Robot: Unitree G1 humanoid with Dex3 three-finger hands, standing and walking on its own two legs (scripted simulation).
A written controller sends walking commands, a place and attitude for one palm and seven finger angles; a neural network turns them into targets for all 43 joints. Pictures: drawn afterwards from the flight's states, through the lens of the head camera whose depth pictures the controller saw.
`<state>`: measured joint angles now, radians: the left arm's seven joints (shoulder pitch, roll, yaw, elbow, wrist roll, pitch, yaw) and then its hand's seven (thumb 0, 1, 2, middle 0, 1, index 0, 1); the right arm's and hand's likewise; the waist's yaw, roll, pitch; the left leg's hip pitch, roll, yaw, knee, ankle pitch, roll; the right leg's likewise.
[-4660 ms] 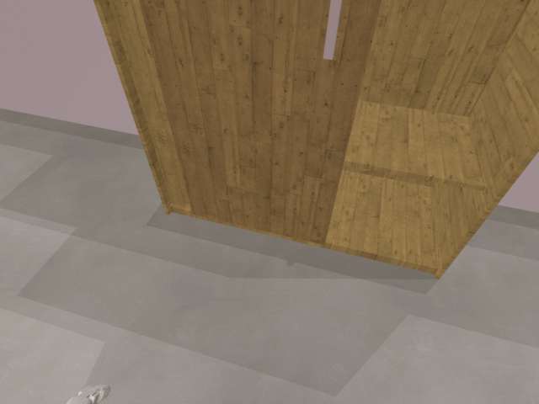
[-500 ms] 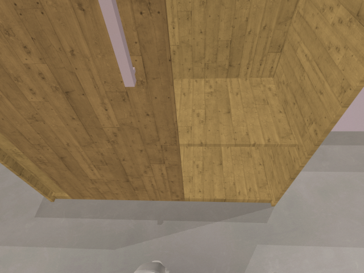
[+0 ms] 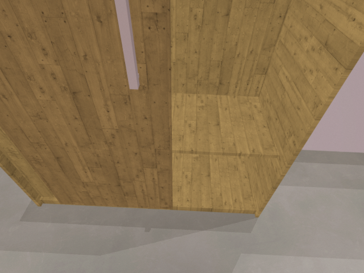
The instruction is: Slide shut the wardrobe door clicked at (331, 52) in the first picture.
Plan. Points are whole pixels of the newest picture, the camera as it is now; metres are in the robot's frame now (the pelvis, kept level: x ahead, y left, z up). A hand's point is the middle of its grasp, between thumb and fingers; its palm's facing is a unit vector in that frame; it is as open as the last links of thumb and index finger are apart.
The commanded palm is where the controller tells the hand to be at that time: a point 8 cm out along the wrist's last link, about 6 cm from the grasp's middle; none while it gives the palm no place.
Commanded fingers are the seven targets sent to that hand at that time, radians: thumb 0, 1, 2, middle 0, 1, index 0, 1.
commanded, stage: come to a stop and stand still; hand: left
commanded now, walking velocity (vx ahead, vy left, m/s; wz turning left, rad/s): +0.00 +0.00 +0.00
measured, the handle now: (129, 37) +0.58 +0.16 +0.26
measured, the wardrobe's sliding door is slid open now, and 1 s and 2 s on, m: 0.49 0.49 0.49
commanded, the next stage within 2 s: look again from close up in 1.38 s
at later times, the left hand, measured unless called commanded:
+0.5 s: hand out of the picture -0.01 +0.17 -0.17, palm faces +0.05 -0.99 -0.14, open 7.4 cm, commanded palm none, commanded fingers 0.00 0.90 0.90 -0.20 -0.30 -0.20 -0.30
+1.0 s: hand out of the picture +0.07 +0.18 -0.17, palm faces +0.02 -0.99 -0.17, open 7.3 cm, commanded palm none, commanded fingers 0.00 0.90 0.90 -0.20 -0.30 -0.20 -0.30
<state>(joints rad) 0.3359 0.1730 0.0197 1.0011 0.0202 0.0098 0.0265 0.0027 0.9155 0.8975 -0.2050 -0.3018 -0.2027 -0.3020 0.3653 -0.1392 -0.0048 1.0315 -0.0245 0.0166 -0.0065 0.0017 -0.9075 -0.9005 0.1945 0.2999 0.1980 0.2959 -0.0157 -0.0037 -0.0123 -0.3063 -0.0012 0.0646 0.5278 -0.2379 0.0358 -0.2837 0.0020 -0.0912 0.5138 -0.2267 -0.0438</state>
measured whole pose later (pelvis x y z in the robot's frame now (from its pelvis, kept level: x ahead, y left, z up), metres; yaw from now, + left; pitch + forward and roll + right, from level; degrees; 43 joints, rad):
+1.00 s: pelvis +0.08 +0.02 +0.01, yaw -1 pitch +0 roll +0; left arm 0.32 0.13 -0.01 1.11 0.02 -0.03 0.04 0.01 0.92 0.90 -0.20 -0.30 -0.20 -0.30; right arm 0.31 -0.13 0.02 1.15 -0.01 -0.03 -0.04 0.01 -0.92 -0.90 0.19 0.30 0.20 0.30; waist 0.00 -0.01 0.00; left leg -0.16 -0.04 0.09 0.43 -0.27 0.06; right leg -0.16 -0.02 -0.05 0.45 -0.29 0.00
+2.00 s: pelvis +0.09 +0.01 +0.01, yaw +0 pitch -1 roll +0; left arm 0.37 0.11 -0.01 1.14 0.02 -0.03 0.05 0.00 0.91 0.90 -0.20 -0.30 -0.20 -0.30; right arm 0.33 -0.11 0.03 1.16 0.00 -0.03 -0.04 0.00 -0.91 -0.90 0.19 0.30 0.20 0.30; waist 0.01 -0.01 0.00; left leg -0.12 -0.03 0.06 0.39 -0.27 0.05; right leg -0.10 -0.01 -0.07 0.40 -0.29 -0.01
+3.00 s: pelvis +0.09 +0.00 +0.01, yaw +1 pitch -1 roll +0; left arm 0.37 0.11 -0.01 1.14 0.02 -0.03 0.05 0.00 0.91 0.90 -0.20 -0.30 -0.20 -0.30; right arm 0.33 -0.11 0.03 1.16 0.00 -0.03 -0.04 0.00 -0.91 -0.90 0.19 0.30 0.20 0.30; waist 0.01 -0.01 0.00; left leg -0.12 -0.02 0.05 0.39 -0.26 0.03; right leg -0.10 0.00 -0.09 0.40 -0.29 -0.03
